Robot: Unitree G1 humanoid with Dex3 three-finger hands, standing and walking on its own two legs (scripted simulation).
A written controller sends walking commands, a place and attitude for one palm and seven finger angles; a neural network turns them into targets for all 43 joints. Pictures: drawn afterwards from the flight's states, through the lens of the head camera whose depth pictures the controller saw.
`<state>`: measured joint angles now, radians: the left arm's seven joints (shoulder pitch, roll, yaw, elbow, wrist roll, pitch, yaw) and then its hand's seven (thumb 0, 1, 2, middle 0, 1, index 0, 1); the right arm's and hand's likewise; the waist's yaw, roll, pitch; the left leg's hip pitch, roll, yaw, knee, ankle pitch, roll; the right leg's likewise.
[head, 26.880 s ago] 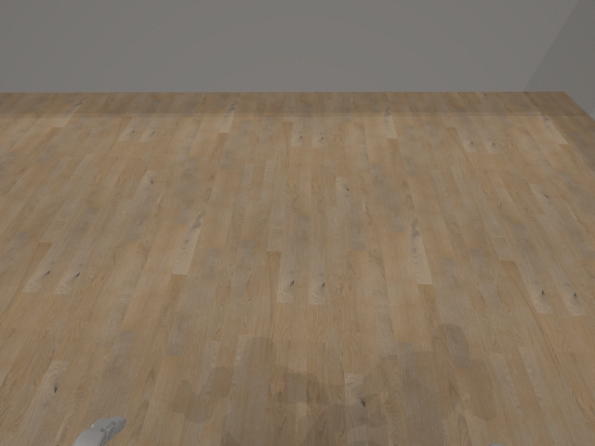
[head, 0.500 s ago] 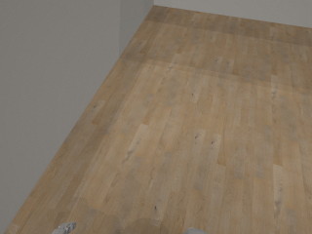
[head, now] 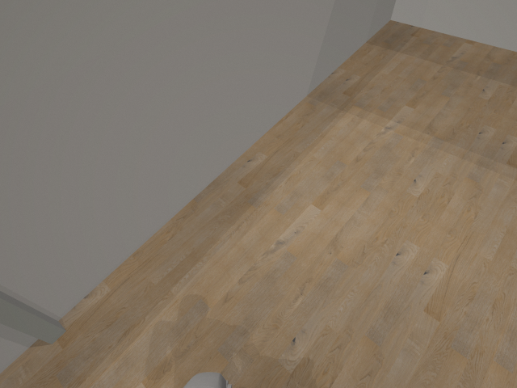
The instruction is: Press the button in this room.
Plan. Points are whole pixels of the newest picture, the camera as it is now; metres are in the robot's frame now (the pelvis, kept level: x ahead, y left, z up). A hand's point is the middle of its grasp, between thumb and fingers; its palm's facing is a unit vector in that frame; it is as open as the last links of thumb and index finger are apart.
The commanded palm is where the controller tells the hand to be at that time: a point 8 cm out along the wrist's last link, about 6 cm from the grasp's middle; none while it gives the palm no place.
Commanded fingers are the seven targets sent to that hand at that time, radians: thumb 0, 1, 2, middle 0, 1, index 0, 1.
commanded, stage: turn to face it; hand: left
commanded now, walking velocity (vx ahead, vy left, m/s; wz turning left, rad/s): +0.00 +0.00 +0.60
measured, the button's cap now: out of the picture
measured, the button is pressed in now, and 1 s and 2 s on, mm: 0 0 0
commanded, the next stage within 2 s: take the last steps up to it in 1.56 s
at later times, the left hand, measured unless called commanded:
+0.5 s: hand out of the picture +0.03 +0.28 -0.16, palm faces +0.28 -0.93 -0.24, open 7.4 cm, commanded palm none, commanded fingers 0.00 0.90 0.90 -0.20 -0.30 -0.20 -0.30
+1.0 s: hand out of the picture -0.07 +0.20 -0.15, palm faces +0.56 -0.79 -0.26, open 7.4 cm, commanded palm none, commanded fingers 0.00 0.90 0.90 -0.20 -0.30 -0.20 -0.30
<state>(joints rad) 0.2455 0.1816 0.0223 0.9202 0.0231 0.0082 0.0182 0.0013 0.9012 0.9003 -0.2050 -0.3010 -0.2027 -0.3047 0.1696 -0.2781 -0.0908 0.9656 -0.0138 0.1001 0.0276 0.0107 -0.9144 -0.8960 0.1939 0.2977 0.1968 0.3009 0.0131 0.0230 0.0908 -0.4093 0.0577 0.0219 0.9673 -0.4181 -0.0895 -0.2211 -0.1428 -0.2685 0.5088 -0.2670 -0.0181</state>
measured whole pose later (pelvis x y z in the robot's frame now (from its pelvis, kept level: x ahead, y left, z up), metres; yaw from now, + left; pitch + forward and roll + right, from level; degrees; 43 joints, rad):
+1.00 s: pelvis -0.02 +0.00 +0.00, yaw +35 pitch +0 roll +2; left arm 0.22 0.18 0.02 0.90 0.02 0.01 0.02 0.00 0.90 0.90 -0.20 -0.30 -0.20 -0.30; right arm 0.20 -0.28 -0.10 0.97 -0.02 0.10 0.03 0.01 -0.91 -0.90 0.19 0.30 0.20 0.30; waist -0.02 0.02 0.09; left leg -0.45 0.05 -0.01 1.04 -0.40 -0.09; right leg -0.18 -0.13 -0.22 0.50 -0.30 0.00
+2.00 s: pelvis +0.00 +0.05 +0.01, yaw +55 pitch -1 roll +1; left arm 0.38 0.15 0.02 1.07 0.02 -0.05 0.01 0.00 0.92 0.90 -0.20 -0.30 -0.20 -0.30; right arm 0.27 -0.23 -0.08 1.08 -0.03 0.04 0.02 0.01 -0.91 -0.90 0.19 0.30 0.20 0.30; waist 0.02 0.03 0.01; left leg -0.42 0.09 0.02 0.91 -0.29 -0.04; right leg -0.09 -0.04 -0.14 0.36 -0.25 -0.02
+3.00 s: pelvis +0.19 +0.25 +0.00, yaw +52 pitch +0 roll +0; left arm 0.18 0.15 0.03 1.06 0.02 -0.04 0.03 -0.02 0.94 0.90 -0.20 -0.30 -0.20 -0.30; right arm 0.20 -0.20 -0.06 1.05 -0.01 0.00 -0.03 0.01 -0.92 -0.90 0.19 0.30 0.19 0.30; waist 0.01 0.05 0.07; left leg -0.46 0.08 0.04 0.91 -0.35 -0.04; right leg -0.27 -0.01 -0.18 0.47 -0.20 -0.07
